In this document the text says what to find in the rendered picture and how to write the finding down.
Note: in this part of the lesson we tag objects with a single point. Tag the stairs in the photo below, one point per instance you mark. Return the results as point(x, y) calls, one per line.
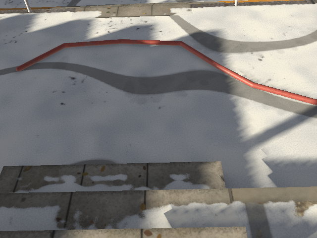
point(132, 200)
point(137, 4)

